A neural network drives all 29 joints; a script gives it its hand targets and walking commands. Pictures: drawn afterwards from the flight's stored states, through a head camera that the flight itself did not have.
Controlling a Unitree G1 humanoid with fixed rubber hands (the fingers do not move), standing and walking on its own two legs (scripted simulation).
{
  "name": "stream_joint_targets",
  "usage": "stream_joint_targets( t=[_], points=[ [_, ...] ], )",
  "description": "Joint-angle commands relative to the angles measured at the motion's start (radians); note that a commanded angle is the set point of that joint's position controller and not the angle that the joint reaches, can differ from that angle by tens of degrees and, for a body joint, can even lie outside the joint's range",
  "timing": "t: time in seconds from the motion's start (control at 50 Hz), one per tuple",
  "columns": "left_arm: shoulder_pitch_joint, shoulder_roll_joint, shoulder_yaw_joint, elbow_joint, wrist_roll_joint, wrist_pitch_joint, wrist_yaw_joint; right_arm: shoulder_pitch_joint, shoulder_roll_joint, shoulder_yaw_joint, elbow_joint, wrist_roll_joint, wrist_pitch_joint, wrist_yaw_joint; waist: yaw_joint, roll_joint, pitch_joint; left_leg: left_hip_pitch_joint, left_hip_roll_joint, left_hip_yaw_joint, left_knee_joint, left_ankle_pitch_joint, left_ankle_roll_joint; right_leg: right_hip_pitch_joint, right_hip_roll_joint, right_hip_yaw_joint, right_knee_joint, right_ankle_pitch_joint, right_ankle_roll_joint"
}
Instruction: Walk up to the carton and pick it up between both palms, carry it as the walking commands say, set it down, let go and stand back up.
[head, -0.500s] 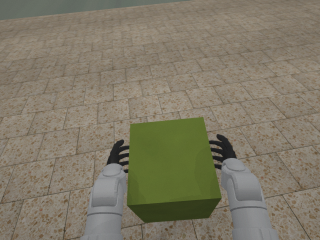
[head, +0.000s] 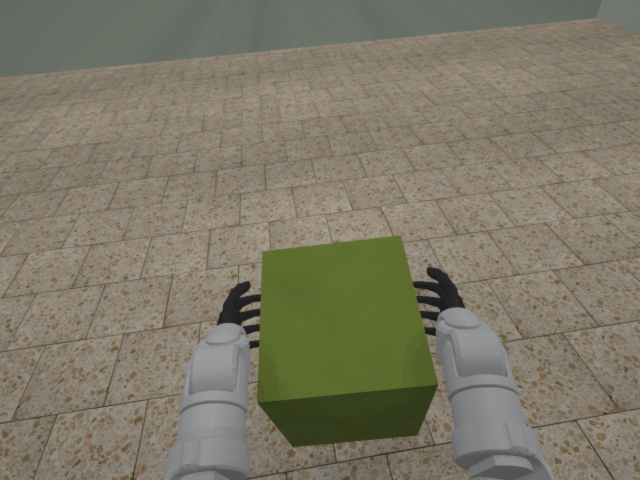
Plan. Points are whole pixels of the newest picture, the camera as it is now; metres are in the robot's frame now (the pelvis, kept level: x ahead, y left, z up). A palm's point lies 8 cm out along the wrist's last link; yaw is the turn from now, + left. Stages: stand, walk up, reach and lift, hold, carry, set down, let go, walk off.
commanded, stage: set down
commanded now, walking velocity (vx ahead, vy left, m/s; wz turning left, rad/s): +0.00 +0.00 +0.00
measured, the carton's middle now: (343, 347) +0.33 -0.01 -0.04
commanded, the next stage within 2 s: none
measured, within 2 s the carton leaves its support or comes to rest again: neither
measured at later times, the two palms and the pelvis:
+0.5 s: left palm (245, 357) +0.31 +0.13 -0.02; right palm (442, 352) +0.30 -0.15 -0.02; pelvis -0.02 +0.01 -0.02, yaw -1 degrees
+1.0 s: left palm (261, 370) +0.34 +0.13 -0.11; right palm (432, 366) +0.33 -0.16 -0.11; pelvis -0.04 +0.01 -0.07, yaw -1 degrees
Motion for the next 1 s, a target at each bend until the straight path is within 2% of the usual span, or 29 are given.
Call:
stream_joint_targets(
  t=[0.0, 0.02, 0.04, 0.06, 0.08, 0.1, 0.12, 0.14, 0.16, 0.2, 0.26, 0.32, 0.34, 0.44, 0.46, 0.5, 0.52, 0.56, 0.58, 0.64, 0.66, 0.72, 0.76, 0.8, 0.84, 0.9, 0.92, 0.94, 0.98],
  points=[
    [-0.518, -0.942, -0.409, 0.052, -0.220, -0.061, -0.289, -0.472, 0.985, 0.419, 0.079, 0.247, -0.048, 0.276, -0.010, -0.009, -0.191, -0.041, -0.049, -0.130, -0.081, -0.014, 0.037, 0.060, 0.040, 0.179, -0.084, 0.015, -0.004],
    [-0.542, -0.909, -0.410, 0.049, -0.208, -0.077, -0.294, -0.497, 0.991, 0.409, 0.084, 0.237, -0.053, 0.273, -0.033, -0.089, -0.162, -0.022, -0.057, -0.134, -0.072, -0.002, 0.048, 0.052, 0.059, 0.159, -0.081, 0.046, 0.016],
    [-0.558, -0.878, -0.366, 0.071, -0.187, -0.076, -0.288, -0.438, 0.986, 0.377, 0.151, 0.222, -0.056, 0.287, 0.011, 0.004, -0.181, -0.059, -0.046, -0.135, -0.072, -0.040, 0.043, 0.055, 0.037, 0.183, -0.074, 0.024, -0.008],
    [-0.635, -0.874, -0.350, 0.059, -0.181, -0.091, -0.284, -0.471, 0.980, 0.334, 0.180, 0.202, -0.063, 0.286, -0.020, -0.043, -0.122, -0.062, -0.040, -0.140, -0.080, -0.085, 0.051, 0.011, 0.048, 0.169, -0.069, -0.039, -0.006],
    [-0.528, -0.898, -0.316, 0.125, -0.146, -0.091, -0.280, -0.592, 0.963, 0.374, 0.127, 0.227, -0.084, 0.293, 0.042, -0.005, -0.163, -0.041, -0.048, -0.130, -0.067, -0.033, 0.056, 0.020, 0.043, 0.180, -0.068, -0.010, -0.009],
    [-0.536, -0.862, -0.299, 0.170, -0.145, -0.087, -0.282, -0.498, 0.972, 0.332, 0.224, 0.209, -0.075, 0.287, 0.025, -0.045, -0.121, -0.049, -0.040, -0.134, -0.087, 0.014, 0.051, 0.044, 0.046, 0.160, -0.066, 0.068, 0.008],
    [-0.548, -0.880, -0.302, 0.133, -0.135, -0.111, -0.285, -0.589, 0.957, 0.351, 0.152, 0.207, -0.119, 0.296, 0.047, 0.045, -0.188, -0.068, -0.069, -0.102, -0.052, -0.016, 0.037, 0.042, 0.034, 0.185, -0.059, 0.028, -0.009],
    [-0.649, -0.904, -0.350, 0.122, -0.163, -0.134, -0.293, -0.578, 0.961, 0.323, 0.167, 0.195, -0.134, 0.290, -0.028, 0.025, -0.232, -0.033, -0.063, -0.114, -0.047, -0.031, 0.040, 0.014, 0.045, 0.168, -0.043, 0.036, -0.004],
    [-0.600, -0.910, -0.307, 0.181, -0.152, -0.141, -0.298, -0.576, 0.966, 0.306, 0.187, 0.163, -0.139, 0.277, -0.031, -0.124, -0.218, -0.087, -0.058, -0.125, -0.036, -0.024, 0.055, 0.032, 0.058, 0.168, -0.034, 0.049, 0.009],
    [-0.638, -0.916, -0.311, 0.156, -0.136, -0.168, -0.279, -0.523, 0.993, 0.313, 0.253, 0.180, -0.165, 0.283, 0.024, 0.058, -0.233, -0.082, -0.045, -0.113, -0.010, 0.011, 0.043, -0.033, 0.035, 0.185, -0.008, 0.056, -0.023],
    [-0.634, -0.937, -0.246, 0.205, -0.100, -0.214, -0.270, -0.586, 0.943, 0.302, 0.251, 0.143, -0.216, 0.296, 0.049, 0.032, -0.216, -0.162, -0.060, -0.117, 0.006, 0.033, 0.037, -0.015, 0.073, 0.167, 0.035, 0.082, -0.025],
    [-0.604, -0.910, -0.271, 0.263, -0.097, -0.254, -0.267, -0.649, 0.933, 0.306, 0.190, 0.137, -0.279, 0.279, 0.008, -0.005, -0.352, -0.134, -0.061, -0.123, 0.065, 0.092, 0.050, -0.083, 0.062, 0.178, 0.066, 0.140, -0.004],
    [-0.668, -0.904, -0.314, 0.250, -0.122, -0.278, -0.270, -0.548, 0.930, 0.242, 0.236, 0.079, -0.284, 0.265, -0.091, -0.073, -0.292, -0.146, -0.058, -0.143, 0.064, 0.131, 0.053, -0.110, 0.078, 0.166, 0.083, 0.210, -0.002],
    [-0.624, -0.889, -0.273, 0.257, -0.080, -0.343, -0.245, -0.628, 0.908, 0.299, 0.233, 0.126, -0.353, 0.288, 0.027, 0.017, -0.358, -0.212, -0.058, -0.141, 0.107, 0.073, 0.050, -0.204, 0.073, 0.174, 0.155, 0.099, -0.014],
    [-0.674, -0.878, -0.238, 0.300, -0.072, -0.346, -0.248, -0.651, 0.902, 0.268, 0.307, 0.101, -0.354, 0.283, 0.022, -0.069, -0.369, -0.247, -0.055, -0.131, 0.135, 0.039, 0.050, -0.258, 0.075, 0.176, 0.146, 0.044, -0.011],
    [-0.679, -0.929, -0.303, 0.241, -0.071, -0.382, -0.233, -0.655, 0.892, 0.284, 0.264, 0.098, -0.391, 0.303, 0.003, 0.001, -0.428, -0.202, -0.068, -0.142, 0.144, 0.038, 0.043, -0.318, 0.093, 0.165, 0.185, 0.029, -0.027],
    [-0.687, -0.869, -0.253, 0.260, -0.031, -0.370, -0.238, -0.692, 0.872, 0.293, 0.291, 0.106, -0.387, 0.308, 0.083, 0.060, -0.375, -0.279, -0.067, -0.117, 0.164, -0.012, 0.043, -0.303, 0.071, 0.175, 0.192, -0.010, -0.037],
    [-0.719, -0.878, -0.249, 0.300, -0.029, -0.373, -0.254, -0.702, 0.830, 0.253, 0.273, 0.079, -0.408, 0.308, 0.032, 0.067, -0.401, -0.378, -0.068, -0.117, 0.192, -0.059, 0.039, -0.343, 0.073, 0.172, 0.216, -0.029, -0.045],
    [-0.701, -0.904, -0.262, 0.314, -0.042, -0.384, -0.258, -0.681, 0.853, 0.260, 0.302, 0.068, -0.402, 0.299, -0.001, -0.025, -0.394, -0.370, -0.072, -0.122, 0.199, -0.026, 0.045, -0.327, 0.085, 0.166, 0.210, 0.005, -0.032],
    [-0.778, -0.919, -0.301, 0.260, -0.053, -0.420, -0.245, -0.775, 0.889, 0.314, 0.253, 0.093, -0.433, 0.308, 0.010, 0.002, -0.522, -0.355, -0.080, -0.119, 0.241, -0.005, 0.048, -0.378, 0.095, 0.161, 0.279, 0.028, -0.025],
    [-0.733, -0.959, -0.337, 0.281, -0.058, -0.421, -0.250, -0.774, 0.833, 0.284, 0.213, 0.067, -0.451, 0.304, -0.065, 0.002, -0.542, -0.351, -0.080, -0.133, 0.249, 0.023, 0.028, -0.418, 0.099, 0.150, 0.286, 0.061, -0.028],
    [-0.827, -0.932, -0.339, 0.279, -0.084, -0.434, -0.270, -0.762, 0.882, 0.286, 0.246, 0.064, -0.444, 0.295, -0.073, -0.026, -0.633, -0.431, -0.094, -0.109, 0.299, -0.039, 0.035, -0.413, 0.102, 0.148, 0.304, 0.019, -0.017],
    [-0.702, -0.926, -0.290, 0.357, -0.024, -0.410, -0.252, -0.788, 0.845, 0.317, 0.211, 0.077, -0.442, 0.306, 0.029, 0.017, -0.549, -0.476, -0.101, -0.103, 0.299, -0.030, 0.027, -0.446, 0.106, 0.138, 0.351, 0.020, -0.019],
    [-0.743, -0.861, -0.233, 0.305, -0.011, -0.439, -0.239, -0.756, 0.876, 0.288, 0.311, 0.061, -0.429, 0.317, 0.054, -0.074, -0.553, -0.509, -0.090, -0.120, 0.311, 0.021, 0.036, -0.504, 0.116, 0.139, 0.358, 0.032, -0.015],
    [-0.785, -0.925, -0.302, 0.320, -0.045, -0.437, -0.250, -0.834, 0.876, 0.305, 0.236, 0.096, -0.449, 0.312, -0.017, 0.001, -0.630, -0.500, -0.094, -0.139, 0.338, -0.069, 0.042, -0.525, 0.114, 0.143, 0.404, -0.001, -0.013],
    [-0.765, -0.928, -0.279, 0.335, -0.041, -0.434, -0.260, -0.836, 0.878, 0.313, 0.242, 0.088, -0.448, 0.317, 0.026, -0.034, -0.711, -0.506, -0.103, -0.108, 0.387, 0.043, 0.029, -0.590, 0.112, 0.140, 0.410, 0.038, -0.003],
    [-0.803, -0.940, -0.326, 0.319, -0.070, -0.444, -0.261, -0.806, 0.893, 0.304, 0.241, 0.071, -0.451, 0.307, -0.024, -0.030, -0.724, -0.526, -0.105, -0.117, 0.398, 0.069, 0.026, -0.615, 0.122, 0.133, 0.439, 0.090, -0.001],
    [-0.769, -0.876, -0.277, 0.305, -0.034, -0.450, -0.259, -0.811, 0.912, 0.327, 0.257, 0.085, -0.449, 0.304, 0.034, -0.021, -0.708, -0.596, -0.118, -0.101, 0.414, 0.013, 0.030, -0.561, 0.108, 0.149, 0.433, 0.045, 0.001],
    [-0.868, -0.914, -0.359, 0.270, -0.074, -0.445, -0.265, -0.727, 0.909, 0.301, 0.278, 0.061, -0.453, 0.306, -0.037, 0.007, -0.745, -0.576, -0.117, -0.100, 0.435, 0.070, 0.015, -0.652, 0.127, 0.117, 0.461, 0.108, -0.010]
  ],
)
